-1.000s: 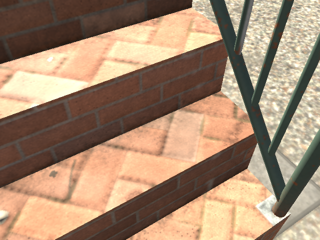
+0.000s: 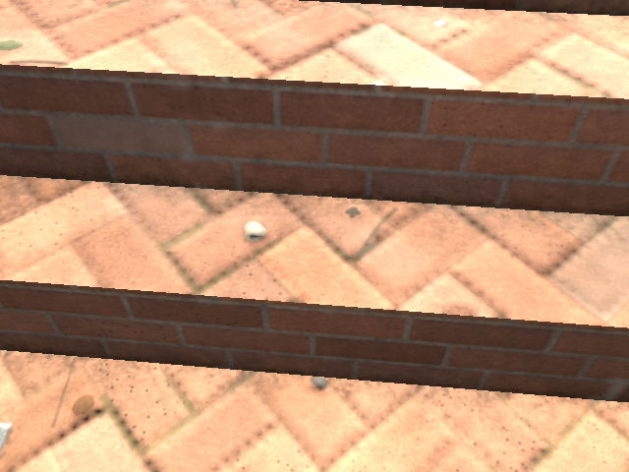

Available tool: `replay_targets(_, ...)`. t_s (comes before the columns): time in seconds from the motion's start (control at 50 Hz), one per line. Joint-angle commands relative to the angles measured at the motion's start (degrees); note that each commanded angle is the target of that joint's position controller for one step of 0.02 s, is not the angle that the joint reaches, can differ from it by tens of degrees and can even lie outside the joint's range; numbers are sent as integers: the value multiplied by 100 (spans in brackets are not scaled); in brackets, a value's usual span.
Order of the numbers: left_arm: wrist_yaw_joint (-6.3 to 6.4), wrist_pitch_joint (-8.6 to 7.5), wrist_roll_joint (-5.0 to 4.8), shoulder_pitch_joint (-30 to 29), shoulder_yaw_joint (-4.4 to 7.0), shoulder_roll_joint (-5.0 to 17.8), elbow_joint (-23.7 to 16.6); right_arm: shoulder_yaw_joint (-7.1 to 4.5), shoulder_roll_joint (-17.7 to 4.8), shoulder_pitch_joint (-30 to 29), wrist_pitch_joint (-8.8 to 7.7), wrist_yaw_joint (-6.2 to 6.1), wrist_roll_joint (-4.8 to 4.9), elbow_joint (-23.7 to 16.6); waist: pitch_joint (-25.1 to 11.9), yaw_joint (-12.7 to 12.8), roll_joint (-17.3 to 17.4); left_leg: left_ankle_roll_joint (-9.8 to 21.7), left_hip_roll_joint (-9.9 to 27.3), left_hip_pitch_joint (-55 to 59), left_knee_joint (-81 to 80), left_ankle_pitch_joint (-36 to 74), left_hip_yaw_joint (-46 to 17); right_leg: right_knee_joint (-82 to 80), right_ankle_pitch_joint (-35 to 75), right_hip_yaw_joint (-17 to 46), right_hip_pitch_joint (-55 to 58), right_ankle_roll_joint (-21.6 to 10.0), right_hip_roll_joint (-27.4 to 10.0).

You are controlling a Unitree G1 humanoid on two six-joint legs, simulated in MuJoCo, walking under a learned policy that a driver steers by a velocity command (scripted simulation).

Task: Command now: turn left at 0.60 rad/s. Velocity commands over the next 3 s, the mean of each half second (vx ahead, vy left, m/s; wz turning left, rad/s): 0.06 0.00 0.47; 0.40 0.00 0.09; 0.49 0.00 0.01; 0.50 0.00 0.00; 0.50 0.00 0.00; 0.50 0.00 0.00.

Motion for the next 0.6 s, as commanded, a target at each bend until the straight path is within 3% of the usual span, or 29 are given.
replay_targets(0.02,-42,-16,-23,126,256,811,-227,-126,-523,700,-211,-22,-68,-124,-437,-253,-237,378,-103,1002,-1954,873,-2,-491,-1169,793,-350,17,-993)
replay_targets(0.04,-133,-15,-3,230,192,528,-253,-168,-769,872,-265,-87,-106,-112,-283,-315,1023,599,971,1386,-2657,459,-1605,1039,-1947,296,-1414,398,-494)
replay_targets(0.06,-83,-11,0,-225,155,471,-669,-364,-1605,865,-261,-207,-105,-338,215,-487,1736,1448,2340,147,-2832,1699,-3558,2117,-2615,729,-2175,718,423)
replay_targets(0.08,-96,49,5,-521,199,661,-664,-373,-1453,688,-244,-299,-108,-281,372,-427,901,1709,2155,-248,-2682,2386,-2824,3184,-2188,1420,-1808,710,218)
replay_targets(0.1,-149,67,-53,-314,175,608,-552,-262,-1216,200,-270,-322,-43,-307,303,-43,735,1476,1703,-422,-2496,2729,-2207,3385,-1578,1573,-1611,651,224)
replay_targets(0.12,-188,47,-89,-103,184,646,-410,-213,-1104,-143,-270,-301,-52,-349,208,156,620,1216,1266,-309,-2356,2988,-1821,3396,-1177,1565,-1503,593,297)
replay_targets(0.14,-195,38,-17,6,219,728,-312,-193,-1032,-236,-294,-310,-24,-377,27,158,668,1111,1073,-32,-2195,3512,-1689,3547,-979,1480,-1526,546,397)
replay_targets(0.16,-213,38,33,111,217,739,-201,-155,-912,-167,-312,-300,2,-352,-232,106,662,1100,995,205,-2046,4107,-1610,3710,-942,1458,-1448,548,453)
replay_targets(0.22,-202,68,-37,-18,160,609,-219,-156,-916,242,-378,-288,51,-200,-467,-45,644,1115,1014,785,-1785,4669,-1782,3444,-1016,1528,-1579,574,464)
replay_targets(0.32,-163,140,-81,-227,59,561,-220,-131,-844,591,-403,-285,4,-118,-580,-318,939,1194,1169,1010,-1676,4213,-2268,2271,-1490,1532,-1160,471,477)
replay_targets(0.36,-194,122,-93,-263,10,512,-233,-107,-826,469,-406,-257,-49,-127,-653,-315,930,1157,1015,675,-1859,2791,-2394,1679,-1609,1444,-641,392,530)
replay_targets(0.4,-195,57,-105,-238,-10,478,-230,-111,-867,400,-383,-243,-80,-81,-495,-310,976,1157,870,261,-2088,1181,-2626,1021,-1794,1336,-112,324,643)
replay_targets(0.44,-158,-68,-95,142,-76,262,-91,-60,-773,187,-378,-245,-9,-53,-294,13,680,1008,667,-416,-2047,461,-2660,-338,-1150,1185,914,173,670)
replay_targets(0.46,-117,-163,-63,308,-108,208,-11,11,-587,172,-414,-276,39,-39,-278,116,441,779,464,-879,-1928,187,-2569,-942,-731,1336,1603,76,497)
replay_targets(0.48,-73,-266,17,511,-105,417,22,136,-225,90,-500,-283,62,-95,-345,196,-181,495,136,-1505,-1269,26,-2146,-1399,-1188,2236,2275,-68,-404)
replay_targets(0.5,-87,-319,66,706,39,1116,38,198,-65,-212,-578,-274,70,-304,-247,401,-1166,232,-786,-2361,-210,55,-1059,-2090,-2673,4034,2183,-563,-1470)
replay_targets(0.52,-120,-337,80,782,130,1185,266,91,-512,-612,-619,-253,-176,-428,377,392,-900,155,-393,-2413,518,77,-1057,-2204,-2612,4302,1384,-911,-1849)
replay_targets(0.54,-172,-368,4,549,49,850,264,56,-545,-491,-640,-185,-170,-316,455,181,-612,104,-295,-2302,885,363,-1074,-2217,-2455,3988,1258,-918,-1592)
replay_targets(0.56,-203,-401,-32,366,6,650,279,70,-484,-238,-639,-124,-156,-126,447,25,-544,39,-253,-2208,1116,664,-1000,-2169,-2001,3491,1250,-777,-1254)
replay_targets(0.6,-217,-483,-45,233,-25,511,312,68,-430,-38,-650,-30,-151,51,161,-75,-615,-44,-221,-2066,1330,1090,-683,-1981,-595,2718,1411,-649,-816)
Next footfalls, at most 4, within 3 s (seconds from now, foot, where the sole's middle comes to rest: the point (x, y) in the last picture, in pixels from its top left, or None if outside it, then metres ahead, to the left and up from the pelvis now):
0.04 left None -0.01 0.10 -0.77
0.48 right None -0.01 -0.10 -0.77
0.82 left None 0.07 0.13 -0.77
1.18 right None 0.13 -0.05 -0.77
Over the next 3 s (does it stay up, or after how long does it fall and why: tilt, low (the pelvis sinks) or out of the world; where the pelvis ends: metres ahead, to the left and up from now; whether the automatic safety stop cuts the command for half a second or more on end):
stays up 0.08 0.06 0.02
